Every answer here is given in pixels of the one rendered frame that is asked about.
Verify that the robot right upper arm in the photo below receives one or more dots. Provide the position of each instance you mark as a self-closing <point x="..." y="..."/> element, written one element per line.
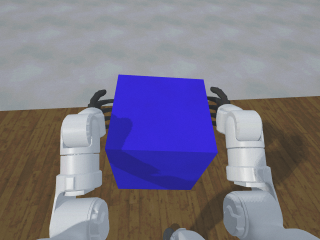
<point x="255" y="215"/>

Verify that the right robot hand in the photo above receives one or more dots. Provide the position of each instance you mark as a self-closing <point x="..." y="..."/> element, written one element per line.
<point x="222" y="100"/>

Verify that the right robot forearm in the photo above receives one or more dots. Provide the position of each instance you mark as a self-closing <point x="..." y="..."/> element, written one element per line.
<point x="243" y="130"/>

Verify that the left robot hand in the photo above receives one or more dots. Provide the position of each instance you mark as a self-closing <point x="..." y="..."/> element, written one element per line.
<point x="94" y="103"/>

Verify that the right robot foot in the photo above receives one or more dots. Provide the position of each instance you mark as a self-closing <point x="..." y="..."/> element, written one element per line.
<point x="168" y="233"/>

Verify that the robot left upper arm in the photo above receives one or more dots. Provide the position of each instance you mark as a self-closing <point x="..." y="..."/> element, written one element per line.
<point x="80" y="219"/>

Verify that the carton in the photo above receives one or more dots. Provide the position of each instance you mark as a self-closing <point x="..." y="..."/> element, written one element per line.
<point x="160" y="135"/>

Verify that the left robot forearm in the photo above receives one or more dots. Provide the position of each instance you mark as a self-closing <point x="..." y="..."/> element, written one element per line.
<point x="80" y="164"/>

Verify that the right robot thigh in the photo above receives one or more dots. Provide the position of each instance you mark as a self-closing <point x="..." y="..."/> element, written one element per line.
<point x="186" y="235"/>

